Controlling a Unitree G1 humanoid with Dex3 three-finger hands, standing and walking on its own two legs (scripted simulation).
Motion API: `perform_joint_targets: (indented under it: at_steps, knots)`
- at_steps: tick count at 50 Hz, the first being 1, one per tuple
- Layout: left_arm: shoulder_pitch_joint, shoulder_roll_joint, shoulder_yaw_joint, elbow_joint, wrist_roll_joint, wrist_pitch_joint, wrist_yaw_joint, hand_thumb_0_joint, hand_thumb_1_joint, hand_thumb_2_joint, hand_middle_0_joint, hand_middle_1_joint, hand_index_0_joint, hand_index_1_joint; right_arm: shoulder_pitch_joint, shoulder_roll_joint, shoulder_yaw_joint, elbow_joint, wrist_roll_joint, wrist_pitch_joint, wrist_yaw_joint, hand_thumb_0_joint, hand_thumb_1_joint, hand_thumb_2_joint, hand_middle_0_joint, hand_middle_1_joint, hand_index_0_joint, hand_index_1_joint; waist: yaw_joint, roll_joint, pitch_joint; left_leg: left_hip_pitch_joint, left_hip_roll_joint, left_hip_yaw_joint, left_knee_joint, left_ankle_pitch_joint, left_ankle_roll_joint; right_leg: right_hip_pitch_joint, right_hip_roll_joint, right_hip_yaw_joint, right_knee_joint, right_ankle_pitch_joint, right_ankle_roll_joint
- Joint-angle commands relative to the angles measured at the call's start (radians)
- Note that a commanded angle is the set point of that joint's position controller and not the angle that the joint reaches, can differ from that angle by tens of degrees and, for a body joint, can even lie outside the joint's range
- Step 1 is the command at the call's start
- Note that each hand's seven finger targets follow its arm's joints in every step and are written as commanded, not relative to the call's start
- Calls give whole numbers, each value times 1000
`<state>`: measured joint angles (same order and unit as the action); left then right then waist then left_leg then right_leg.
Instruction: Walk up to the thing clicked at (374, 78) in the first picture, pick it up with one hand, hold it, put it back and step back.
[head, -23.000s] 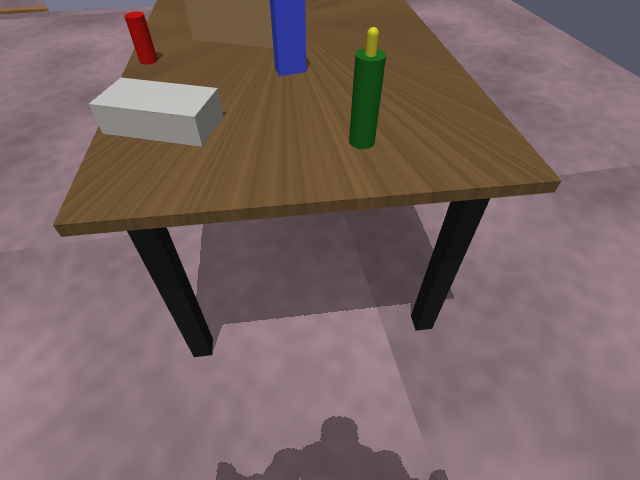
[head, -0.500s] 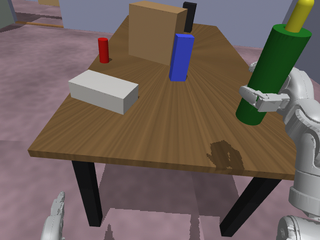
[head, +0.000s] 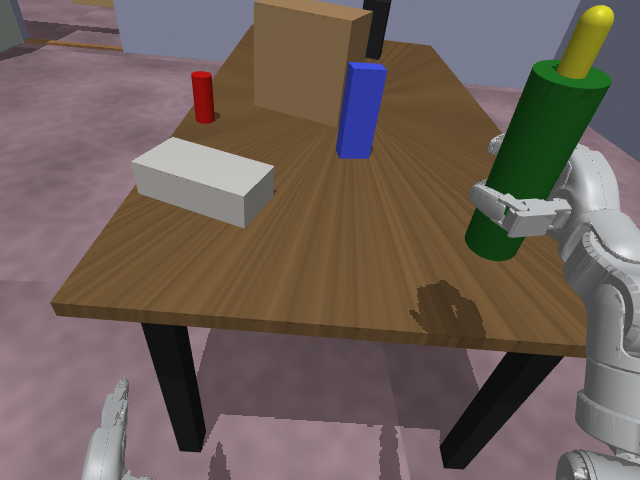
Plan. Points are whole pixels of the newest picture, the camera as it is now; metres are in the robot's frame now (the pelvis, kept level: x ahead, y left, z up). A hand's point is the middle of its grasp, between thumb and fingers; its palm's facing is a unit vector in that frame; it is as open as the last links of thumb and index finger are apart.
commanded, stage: hold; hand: right
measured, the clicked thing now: (533, 152) +0.33 -0.16 +0.33
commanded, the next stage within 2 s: crouch in 0.54 s
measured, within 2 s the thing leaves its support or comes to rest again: neither
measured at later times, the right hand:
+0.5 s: hand (502, 186) +0.34 -0.15 +0.28, palm faces +0.10 +0.99 -0.06, open 8.4 cm
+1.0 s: hand (483, 202) +0.39 -0.17 +0.23, palm faces +0.14 +0.99 -0.01, open 8.4 cm
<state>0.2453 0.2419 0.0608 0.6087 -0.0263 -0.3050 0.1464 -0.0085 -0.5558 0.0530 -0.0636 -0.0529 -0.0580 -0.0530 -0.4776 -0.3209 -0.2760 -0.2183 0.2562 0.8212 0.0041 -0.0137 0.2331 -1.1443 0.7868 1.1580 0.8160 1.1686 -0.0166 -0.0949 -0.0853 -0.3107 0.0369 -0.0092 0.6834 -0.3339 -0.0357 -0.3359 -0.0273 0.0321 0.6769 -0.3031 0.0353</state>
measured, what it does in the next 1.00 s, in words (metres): stands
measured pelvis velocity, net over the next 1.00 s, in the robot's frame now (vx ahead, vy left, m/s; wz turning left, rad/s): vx -0.02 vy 0.00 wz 0.01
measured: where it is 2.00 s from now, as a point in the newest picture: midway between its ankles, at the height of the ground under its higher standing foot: outside the picture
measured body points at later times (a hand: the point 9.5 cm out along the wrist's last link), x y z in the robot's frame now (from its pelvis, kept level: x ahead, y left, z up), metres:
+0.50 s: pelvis +0.00 +0.00 +0.00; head -0.05 +0.05 +0.45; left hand +0.18 +0.26 -0.06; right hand +0.33 -0.21 +0.28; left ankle +0.02 +0.14 -0.72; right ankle +0.04 -0.14 -0.72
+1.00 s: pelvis -0.02 +0.00 +0.00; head -0.05 +0.03 +0.45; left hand +0.15 +0.27 -0.05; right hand +0.37 -0.22 +0.23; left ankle +0.02 +0.14 -0.72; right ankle +0.04 -0.14 -0.72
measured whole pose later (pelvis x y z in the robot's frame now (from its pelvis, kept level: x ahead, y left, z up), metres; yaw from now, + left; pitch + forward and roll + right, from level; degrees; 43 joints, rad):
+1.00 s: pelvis -0.02 +0.00 +0.00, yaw +0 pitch -1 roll +0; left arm 0.23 0.25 0.08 0.63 -0.01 -0.36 0.13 -0.01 -0.53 0.04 -0.07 -0.05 -0.07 -0.05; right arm -0.68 -0.33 -0.29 0.30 0.18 0.67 0.00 -0.01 0.25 -1.18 0.79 1.16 0.82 1.17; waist 0.03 -0.06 -0.06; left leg -0.38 0.04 -0.02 0.70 -0.31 -0.04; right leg -0.39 -0.03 0.03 0.68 -0.27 0.03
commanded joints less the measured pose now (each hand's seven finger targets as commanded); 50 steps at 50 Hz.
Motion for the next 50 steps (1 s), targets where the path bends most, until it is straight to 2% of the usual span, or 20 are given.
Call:
perform_joint_targets:
  at_steps: [1, 3, 5, 12, 14, 17, 21, 25, 26, 28, 32, 33, 35, 38, 39, 40, 41, 42, 47, 50]
  knots:
    - [-137, 124, 48, -169, 4, -61, 10, 0, -555, 44, -58, -56, -58, -55, -685, -291, -162, -268, 15, -141, -20, 0, -270, -1357, 1289, 1458, 1338, 1458, 10, 53, -263, -9, -40, 71, -129, 153, 3, 149, 37, -34, -98, 133, -30]
    - [-125, 108, 36, -159, -1, -52, 5, 0, -557, 45, -57, -54, -56, -55, -699, -295, -165, -258, 18, -137, -18, 0, -260, -1351, 1282, 1451, 1331, 1452, 6, 48, -265, -13, -40, 71, -132, 148, 5, 152, 38, -35, -103, 130, -30]
    - [-127, 134, 64, -152, 0, -53, 7, 0, -554, 44, -57, -55, -56, -55, -705, -294, -163, -213, 13, -133, -13, 0, -255, -1367, 1292, 1469, 1342, 1469, 17, 68, -257, -32, -44, 73, -134, 139, 5, 159, 36, -32, -111, 116, -32]
    - [-147, 100, 25, -165, -5, -49, -14, 0, -555, 43, -58, -55, -57, -55, -734, -246, -122, -187, 2, -126, 3, 0, -245, -1357, 1276, 1455, 1327, 1455, 0, 48, -281, -12, -39, 72, -130, 186, 14, 176, 32, -33, -107, 188, -27]
    - [-182, 140, 51, -219, -4, -52, -14, 0, -555, 42, -58, -53, -57, -53, -730, -254, -130, -208, -2, -123, 8, 0, -248, -1374, 1292, 1475, 1345, 1475, -6, 48, -313, -5, -42, 75, -122, 199, 15, 201, 27, -28, -100, 219, -24]
    - [-143, 77, 8, -150, -4, -36, -27, 0, -555, 42, -59, -55, -59, -54, -723, -238, -117, -234, -11, -131, 8, 0, -258, -1365, 1288, 1464, 1340, 1464, -18, 16, -290, 5, -40, 74, -129, 164, 18, 174, 33, -31, -113, 175, -22]
    - [-137, 152, 79, -211, -2, -34, -20, 0, -556, 44, -57, -53, -56, -53, -683, -299, -181, -272, -4, -142, -7, 0, -260, -1367, 1298, 1471, 1348, 1471, -5, 68, -315, 17, -40, 70, -138, 162, 12, 180, 35, -38, -114, 151, -30]
    - [-112, 130, 70, -215, -1, -29, -11, 0, -558, 48, -56, -54, -55, -55, -660, -333, -217, -326, 7, -162, -24, 0, -272, -1355, 1297, 1460, 1344, 1460, -5, 103, -307, 34, -29, 53, -147, 194, 1, 168, 46, -53, -95, 165, -42]
    - [-120, 96, 35, -205, -3, -30, -12, 0, -553, 45, -55, -55, -56, -55, -652, -315, -206, -330, 13, -163, -25, 0, -271, -1357, 1300, 1463, 1347, 1463, -14, 94, -271, 21, -31, 53, -149, 166, 0, 153, 46, -54, -96, 139, -42]
    - [-139, 124, 63, -218, -1, -36, -4, 0, -552, 45, -54, -55, -54, -54, -651, -296, -185, -319, 9, -166, -29, 0, -269, -1361, 1306, 1470, 1353, 1470, 4, 88, -279, 5, -33, 48, -147, 162, 1, 165, 41, -52, -98, 132, -41]
    - [-139, 84, 14, -173, 0, -39, -6, 0, -517, 32, -58, -69, -75, -52, -674, -251, -116, -331, 3, -156, -24, 0, -200, -1445, 1320, 1538, 1382, 1538, 5, 11, -250, -21, -37, 56, -141, 131, 11, 162, 38, -46, -109, 103, -32]
    - [-133, 63, -6, -150, 2, -36, -5, 0, -530, 35, -53, -57, -60, -50, -694, -250, -105, -321, -3, -155, -21, 0, -280, -1380, 1333, 1492, 1381, 1492, 14, -5, -247, -29, -37, 54, -149, 110, 13, 163, 38, -45, -113, 80, -33]
    - [-214, 154, 54, -212, 5, -59, 8, 0, -537, 36, -52, -55, -58, -50, -674, -226, -92, -220, -4, -137, -16, 0, -313, -1400, 1354, 1513, 1403, 1513, 26, 48, -224, -38, -41, 60, -156, 92, 7, 153, 34, -39, -118, 58, -35]
    - [-170, 149, 60, -110, 8, -59, 9, 0, -538, 33, -55, -55, -60, -50, -747, -231, -76, -127, -17, -139, -9, 0, -263, -1403, 1341, 1515, 1394, 1516, 41, 32, -194, -68, -43, 65, -159, 46, 7, 138, 34, -29, -132, 2, -31]
    - [-169, 176, 84, -139, 7, -69, 13, 0, -534, 30, -56, -55, -62, -49, -748, -227, -78, -44, -20, -140, -6, 0, -289, -1400, 1344, 1511, 1395, 1511, 56, 49, -204, -79, -44, 68, -157, 61, 6, 154, 31, -26, -130, 8, -32]
    - [-168, 166, 69, -156, 10, -79, 12, 0, -531, 28, -57, -56, -64, -49, -711, -228, -89, 33, -27, -145, -4, 0, -279, -1386, 1332, 1497, 1383, 1497, 51, 92, -203, -66, -46, 77, -155, 62, 1, 138, 30, -23, -125, 12, -34]
    - [-105, 137, 57, -108, 12, -73, 9, 0, -540, 33, -58, -56, -61, -51, -768, -221, -77, 13, -28, -163, -1, 0, -271, -1374, 1318, 1482, 1368, 1482, 62, 100, -201, -74, -40, 68, -160, 67, -1, 133, 33, -29, -120, 15, -39]
    - [-103, 129, 42, -110, 12, -75, 9, 0, -539, 32, -57, -54, -61, -50, -765, -242, -101, 88, -32, -173, -1, 0, -277, -1365, 1317, 1475, 1366, 1475, 54, 117, -179, -87, -38, 64, -162, 58, -4, 123, 33, -32, -119, 9, -41]
    - [-114, 138, 64, -121, 19, -112, -2, 0, -536, 34, -59, -55, -63, -49, -844, -273, -117, 249, -57, -286, 0, 0, -267, -1334, 1300, 1443, 1344, 1443, 60, 95, -197, -122, -34, 52, -135, 34, -2, 82, 26, -31, -111, -22, -40]
    - [-95, 139, 66, -121, 21, -129, -10, 0, -531, 34, -58, -56, -65, -48, -946, -331, -135, 178, -69, -383, -12, 0, -287, -1317, 1300, 1428, 1340, 1428, 50, 53, -258, -119, -40, 53, -110, 18, 9, 88, 20, -25, -103, -47, -37]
